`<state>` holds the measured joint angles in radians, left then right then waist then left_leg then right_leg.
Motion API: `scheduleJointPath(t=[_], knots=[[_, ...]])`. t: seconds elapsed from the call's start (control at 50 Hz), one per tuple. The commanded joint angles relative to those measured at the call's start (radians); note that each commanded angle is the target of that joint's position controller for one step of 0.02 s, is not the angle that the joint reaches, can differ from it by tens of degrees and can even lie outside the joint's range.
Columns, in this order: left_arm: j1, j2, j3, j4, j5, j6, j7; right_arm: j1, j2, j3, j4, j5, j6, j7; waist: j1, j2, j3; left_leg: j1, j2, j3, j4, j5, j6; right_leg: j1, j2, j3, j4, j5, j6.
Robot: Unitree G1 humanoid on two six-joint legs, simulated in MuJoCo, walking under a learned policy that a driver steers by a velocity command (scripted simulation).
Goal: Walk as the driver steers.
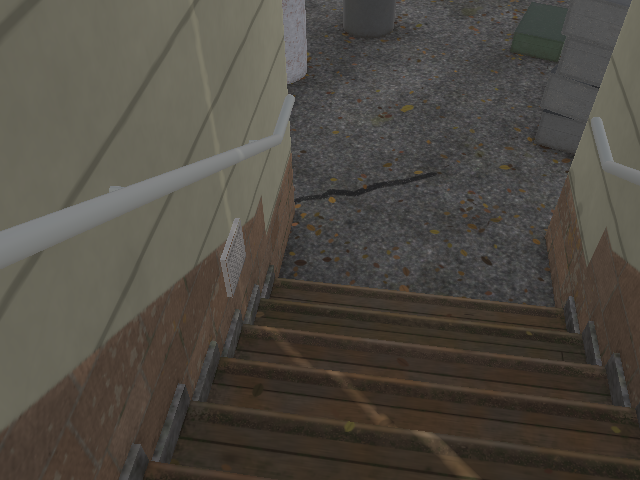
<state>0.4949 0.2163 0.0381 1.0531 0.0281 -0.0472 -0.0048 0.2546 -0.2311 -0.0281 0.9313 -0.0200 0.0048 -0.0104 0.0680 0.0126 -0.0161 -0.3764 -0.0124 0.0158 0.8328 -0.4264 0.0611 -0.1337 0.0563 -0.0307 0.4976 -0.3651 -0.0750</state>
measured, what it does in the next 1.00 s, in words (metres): goes down, turning right: left foot 0.18 m lower, then right foot 0.18 m lower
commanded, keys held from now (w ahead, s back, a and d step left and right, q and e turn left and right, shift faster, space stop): w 0.12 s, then w+e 0.46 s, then e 0.40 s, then no key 0.02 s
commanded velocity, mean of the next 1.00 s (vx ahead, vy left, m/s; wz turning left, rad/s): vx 0.36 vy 0.00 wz -0.39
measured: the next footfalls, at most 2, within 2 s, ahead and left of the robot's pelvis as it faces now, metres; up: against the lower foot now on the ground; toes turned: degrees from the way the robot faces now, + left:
left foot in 0.34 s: +0.28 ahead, +0.14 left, -0.18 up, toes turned +1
right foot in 0.82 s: +0.51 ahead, -0.08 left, -0.35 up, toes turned -19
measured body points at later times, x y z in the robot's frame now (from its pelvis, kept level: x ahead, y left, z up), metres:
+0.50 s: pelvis +0.25 +0.06 -0.20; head +0.26 +0.06 +0.25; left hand +0.22 +0.31 -0.35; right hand +0.25 -0.19 -0.34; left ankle +0.24 +0.14 -0.91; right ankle +0.18 -0.07 -0.75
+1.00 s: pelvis +0.43 -0.02 -0.37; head +0.44 -0.05 +0.08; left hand +0.58 +0.19 -0.50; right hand +0.43 -0.27 -0.52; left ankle +0.49 +0.12 -0.89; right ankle +0.48 -0.07 -1.09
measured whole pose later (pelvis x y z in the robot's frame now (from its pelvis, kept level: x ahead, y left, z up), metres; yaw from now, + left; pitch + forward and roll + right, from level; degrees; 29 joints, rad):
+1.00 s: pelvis +0.43 -0.02 -0.37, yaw -24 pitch -1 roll +2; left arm 0.26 0.20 0.02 0.90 0.01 0.00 0.01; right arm 0.16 -0.19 -0.02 0.85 -0.06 0.04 -0.07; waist -0.01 0.03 0.06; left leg -0.81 0.03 -0.02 1.75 -0.44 -0.01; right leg -0.41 0.14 0.01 0.66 -0.23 -0.16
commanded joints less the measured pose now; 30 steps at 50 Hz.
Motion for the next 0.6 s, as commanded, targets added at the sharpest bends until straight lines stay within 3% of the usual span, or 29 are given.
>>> scheduleJointPath(t=[0.02,0.06,0.08,0.12,0.14,0.16,0.18,0.2,0.22,0.24,0.26,0.28,0.3,0.32,0.34,0.36,0.38,0.4,0.42,0.44,0.46,0.48,0.5,0.52,0.54,0.56,0.58,0.6], knots=[[0.118,0.148,0.033,-0.001,0.014,-0.017,0.017,-0.076,-0.060,-0.016,-0.049,-0.004,-0.016,0.005,-0.001,-0.085,0.079,-0.326,0.058,-0.026,0.133,0.189,-0.009,0.175,-0.316,0.344,-0.159,0.387,-0.185],[0.087,0.124,0.022,-0.010,-0.003,-0.026,0.013,-0.103,-0.073,-0.029,-0.059,0.002,0.002,0.016,-0.032,-0.093,0.104,-0.291,0.049,-0.023,0.135,0.299,-0.014,0.065,-0.272,0.278,-0.155,0.391,-0.156],[0.113,0.114,0.015,0.017,-0.003,-0.048,0.021,-0.190,-0.079,-0.041,-0.087,0.006,-0.008,0.016,-0.014,-0.077,0.149,-0.411,0.072,-0.131,0.039,0.481,-0.014,0.135,-0.252,0.262,-0.120,0.275,-0.146],[0.102,0.106,0.006,0.016,-0.009,-0.064,0.028,-0.253,-0.082,-0.046,-0.094,-0.005,-0.027,0.027,0.006,-0.077,0.159,-0.426,0.050,-0.134,-0.075,0.650,-0.017,0.116,-0.234,0.236,-0.057,0.261,-0.140],[0.035,0.094,-0.004,-0.012,-0.010,-0.064,0.032,-0.286,-0.069,-0.039,-0.106,-0.019,-0.031,0.045,-0.010,-0.052,0.155,-0.288,0.049,-0.074,-0.191,0.832,-0.023,-0.050,-0.178,0.170,-0.022,0.166,-0.120],[0.020,0.075,-0.016,-0.017,-0.019,-0.061,0.024,-0.292,-0.030,-0.031,-0.103,-0.022,-0.034,0.061,-0.002,-0.051,0.121,-0.124,0.043,-0.023,-0.207,0.954,-0.016,-0.175,-0.160,0.169,-0.008,0.108,-0.114],[0.020,0.064,-0.021,-0.014,-0.021,-0.059,0.017,-0.283,0.003,-0.021,-0.098,-0.019,-0.034,0.073,0.001,-0.044,0.104,0.004,0.037,0.005,-0.204,1.041,-0.014,-0.291,-0.149,0.159,0.018,0.060,-0.103],[0.028,0.075,-0.023,-0.019,-0.022,-0.060,0.015,-0.282,-0.002,-0.020,-0.100,-0.015,-0.031,0.073,0.012,-0.053,0.115,0.049,0.036,0.017,-0.198,1.037,-0.014,-0.335,-0.143,0.167,0.039,0.057,-0.098],[0.047,0.078,-0.025,-0.017,-0.022,-0.059,0.012,-0.316,-0.007,-0.015,-0.118,-0.017,-0.029,0.066,0.036,-0.074,0.141,0.054,0.034,0.021,-0.244,0.990,-0.024,-0.330,-0.135,0.169,0.073,0.080,-0.100],[0.085,0.072,-0.023,-0.006,-0.004,-0.059,0.015,-0.341,-0.029,-0.014,-0.131,0.005,-0.036,0.052,0.066,-0.043,0.178,0.073,0.026,0.048,-0.297,0.972,-0.038,-0.336,-0.119,0.176,0.133,0.050,-0.100],[0.076,0.097,-0.013,0.002,0.005,-0.051,0.026,-0.288,-0.041,-0.017,-0.088,0.003,-0.037,0.038,0.055,-0.074,0.155,0.089,0.054,0.007,-0.295,1.039,-0.036,-0.289,-0.131,0.165,0.234,0.067,-0.084],[0.071,0.094,-0.016,-0.014,0.018,-0.047,0.028,-0.189,-0.057,-0.023,-0.058,0.008,-0.040,0.029,0.033,-0.078,0.094,0.169,0.022,0.055,-0.224,1.028,-0.040,-0.283,-0.122,0.158,0.339,0.096,-0.081],[0.118,0.069,-0.018,0.001,0.023,-0.031,0.041,-0.120,-0.086,-0.028,-0.014,0.005,-0.045,0.021,0.022,-0.048,0.123,0.105,0.065,-0.035,-0.421,0.925,-0.041,-0.133,-0.086,0.167,0.488,0.177,-0.083],[0.121,0.096,-0.010,0.015,0.034,-0.017,0.059,-0.049,-0.105,-0.034,-0.001,0.008,-0.057,0.000,-0.009,-0.013,0.157,0.090,0.049,0.018,-0.647,0.877,-0.064,-0.040,-0.042,0.176,0.651,0.311,-0.102],[0.100,0.100,-0.007,0.039,0.021,-0.002,0.063,0.140,-0.122,-0.051,0.071,-0.013,-0.064,-0.002,-0.092,-0.014,0.080,0.353,0.074,0.015,-0.611,0.988,-0.045,-0.144,-0.074,0.202,0.913,0.485,-0.118],[0.031,0.126,0.010,0.027,0.000,-0.011,0.051,0.377,-0.165,-0.072,0.134,-0.016,-0.063,-0.002,-0.223,0.075,-0.005,0.650,0.093,0.033,-0.499,1.029,-0.020,-0.401,-0.005,0.169,1.252,0.185,-0.101],[0.262,0.051,0.017,0.016,-0.082,-0.017,0.056,0.368,-0.220,-0.070,0.127,-0.026,-0.074,0.025,-0.061,0.291,-0.170,1.025,0.400,-0.178,-0.119,1.654,0.069,-0.762,0.069,0.120,1.568,-0.564,-0.041],[0.239,0.072,0.009,0.047,-0.042,-0.010,0.075,0.307,-0.152,-0.059,0.085,0.015,-0.071,0.047,-0.077,0.174,-0.184,0.970,0.435,-0.202,-0.118,1.538,0.055,-0.883,-0.036,0.133,1.454,-0.433,-0.049],[0.154,0.093,0.021,0.044,-0.021,0.002,0.072,0.252,-0.104,-0.052,0.054,0.009,-0.071,0.056,-0.092,0.095,-0.120,0.803,0.408,-0.181,-0.213,1.159,0.091,-0.891,-0.063,0.120,1.347,-0.297,-0.051],[0.057,0.091,0.031,0.044,0.004,0.022,0.057,0.182,-0.069,-0.045,0.042,0.002,-0.059,0.050,-0.076,-0.004,-0.054,0.560,0.305,-0.134,-0.281,0.969,0.052,-0.791,-0.085,0.074,1.307,-0.200,-0.052],[0.038,0.074,0.043,0.013,0.003,0.030,0.045,0.199,-0.102,-0.047,0.047,-0.016,-0.082,0.040,-0.053,0.168,-0.058,0.430,0.413,-0.193,-0.257,0.862,0.130,-0.765,-0.128,0.123,1.167,-0.011,-0.050],[-0.010,0.076,0.044,0.007,0.033,0.040,0.036,0.215,-0.049,-0.029,0.064,-0.006,-0.086,0.040,-0.038,0.107,0.040,0.301,0.406,-0.204,-0.250,0.880,0.138,-0.781,-0.146,0.135,1.147,0.025,-0.034],[-0.146,0.024,0.035,-0.079,0.023,0.065,0.031,0.159,-0.110,-0.046,0.060,0.005,-0.097,0.026,-0.036,0.178,0.120,0.061,0.473,-0.256,-0.349,0.633,0.184,-0.726,-0.157,0.142,0.925,0.138,0.022],[-0.230,0.038,0.040,-0.096,0.039,0.067,0.023,0.145,-0.070,-0.033,0.054,0.000,-0.104,0.015,-0.030,0.034,0.180,-0.058,0.405,-0.250,-0.385,0.516,0.180,-0.674,-0.154,0.164,0.818,0.223,0.044],[-0.178,0.013,0.039,-0.082,0.057,0.077,0.025,0.161,-0.107,-0.036,0.054,-0.005,-0.104,-0.003,-0.022,0.045,0.152,-0.047,0.427,-0.221,-0.332,0.712,0.193,-0.646,-0.120,0.127,0.815,0.240,0.048],[-0.106,0.014,0.042,-0.051,0.059,0.085,0.028,0.174,-0.134,-0.042,0.056,-0.021,-0.103,-0.008,0.000,0.075,0.085,-0.005,0.406,-0.163,-0.269,0.811,0.176,-0.619,-0.097,0.078,0.888,0.306,0.034],[-0.119,0.010,0.037,-0.054,0.034,0.077,0.022,0.197,-0.111,-0.032,0.059,-0.004,-0.101,-0.007,0.009,0.036,0.083,-0.012,0.388,-0.095,-0.262,0.722,0.142,-0.604,-0.100,0.076,0.815,0.380,0.023],[-0.234,0.009,0.039,-0.099,0.021,0.050,0.013,0.166,-0.019,-0.013,0.063,0.013,-0.110,-0.015,-0.011,0.040,0.085,0.008,0.283,-0.011,-0.193,0.355,0.062,-0.621,-0.109,0.123,0.571,0.686,-0.009]])
Velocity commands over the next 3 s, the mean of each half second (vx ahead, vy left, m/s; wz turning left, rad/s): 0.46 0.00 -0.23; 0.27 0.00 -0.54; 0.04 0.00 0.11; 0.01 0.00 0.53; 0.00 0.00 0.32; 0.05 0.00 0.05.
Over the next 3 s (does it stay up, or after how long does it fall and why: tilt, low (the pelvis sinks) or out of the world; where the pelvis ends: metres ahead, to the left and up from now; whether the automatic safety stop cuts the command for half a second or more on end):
stays up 0.53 -0.01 -0.35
